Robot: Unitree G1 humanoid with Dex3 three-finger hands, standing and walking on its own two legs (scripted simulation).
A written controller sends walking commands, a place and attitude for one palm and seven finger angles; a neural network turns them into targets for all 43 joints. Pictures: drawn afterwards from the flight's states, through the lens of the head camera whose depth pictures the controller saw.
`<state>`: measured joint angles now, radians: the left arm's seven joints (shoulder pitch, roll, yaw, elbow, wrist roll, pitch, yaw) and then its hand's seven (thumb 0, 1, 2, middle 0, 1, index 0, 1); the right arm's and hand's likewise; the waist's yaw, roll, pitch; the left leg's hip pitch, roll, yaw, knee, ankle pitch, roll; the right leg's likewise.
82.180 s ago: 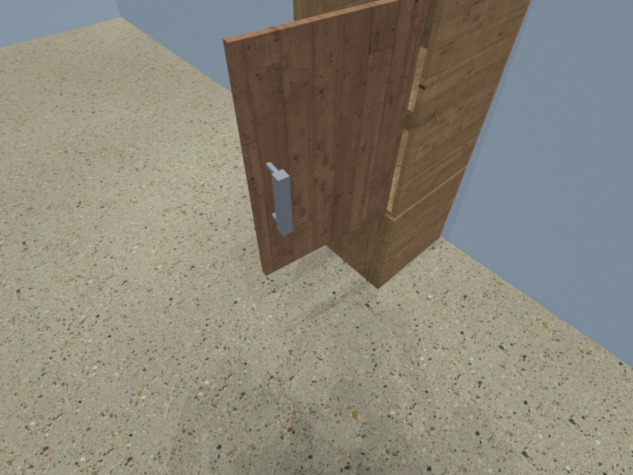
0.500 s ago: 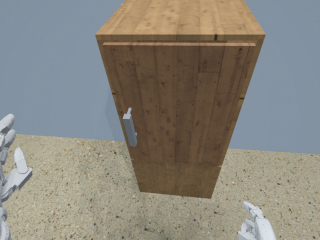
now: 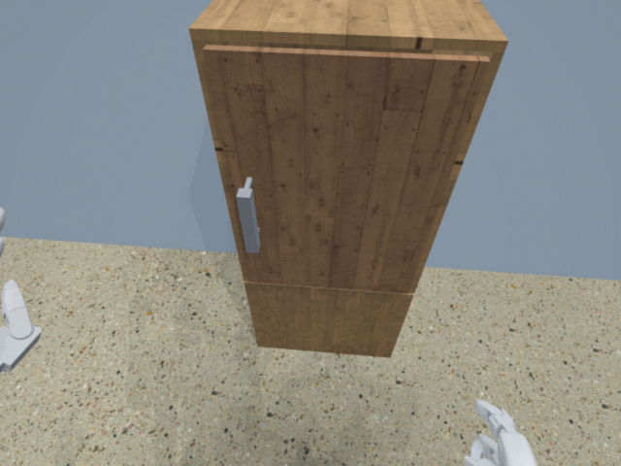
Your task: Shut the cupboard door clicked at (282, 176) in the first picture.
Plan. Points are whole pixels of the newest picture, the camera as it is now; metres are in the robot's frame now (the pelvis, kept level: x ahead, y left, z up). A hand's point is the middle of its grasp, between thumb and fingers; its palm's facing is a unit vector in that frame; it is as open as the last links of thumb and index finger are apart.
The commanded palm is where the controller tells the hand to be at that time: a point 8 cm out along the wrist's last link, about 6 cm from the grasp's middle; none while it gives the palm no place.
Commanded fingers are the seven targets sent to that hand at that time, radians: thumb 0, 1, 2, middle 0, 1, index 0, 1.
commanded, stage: step back with the hand held close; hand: left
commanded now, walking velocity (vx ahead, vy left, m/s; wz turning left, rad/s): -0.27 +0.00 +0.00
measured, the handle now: (251, 215) +0.59 +0.16 -0.06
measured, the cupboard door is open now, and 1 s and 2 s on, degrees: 0 0 0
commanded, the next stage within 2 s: stop stepping back and stand still in 0.98 s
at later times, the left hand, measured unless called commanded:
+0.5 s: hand out of the picture +0.15 +0.27 +0.17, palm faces +0.47 -0.75 -0.47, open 7.4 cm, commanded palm +0.08 +0.30 +0.18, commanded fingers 0.00 0.90 0.90 -0.20 -0.30 -0.20 -0.30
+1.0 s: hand out of the picture +0.04 +0.31 +0.19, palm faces +0.57 -0.71 -0.42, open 7.4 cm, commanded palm -0.02 +0.32 +0.18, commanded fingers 0.00 0.90 0.90 -0.20 -0.30 -0.20 -0.30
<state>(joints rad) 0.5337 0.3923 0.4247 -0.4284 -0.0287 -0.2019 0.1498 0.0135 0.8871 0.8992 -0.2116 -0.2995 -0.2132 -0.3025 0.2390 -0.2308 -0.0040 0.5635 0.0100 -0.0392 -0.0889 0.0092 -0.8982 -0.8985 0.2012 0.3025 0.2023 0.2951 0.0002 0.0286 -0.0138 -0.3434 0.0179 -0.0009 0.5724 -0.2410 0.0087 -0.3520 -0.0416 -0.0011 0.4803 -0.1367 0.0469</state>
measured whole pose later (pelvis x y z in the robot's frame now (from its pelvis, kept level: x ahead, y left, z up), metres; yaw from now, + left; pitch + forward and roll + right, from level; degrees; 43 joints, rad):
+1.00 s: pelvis -0.12 +0.01 -0.01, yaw +6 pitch +2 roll -4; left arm 0.51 0.47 0.50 -0.52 -0.07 -0.26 0.16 0.01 0.89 0.90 -0.21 -0.30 -0.21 -0.30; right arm 0.19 -0.16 -0.01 0.63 -0.01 -0.15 -0.05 0.01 -0.90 -0.90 0.20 0.30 0.20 0.30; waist 0.01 0.01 -0.05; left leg -0.56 0.13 0.12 0.51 -0.01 0.03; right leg -0.23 0.06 -0.02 0.67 -0.50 -0.03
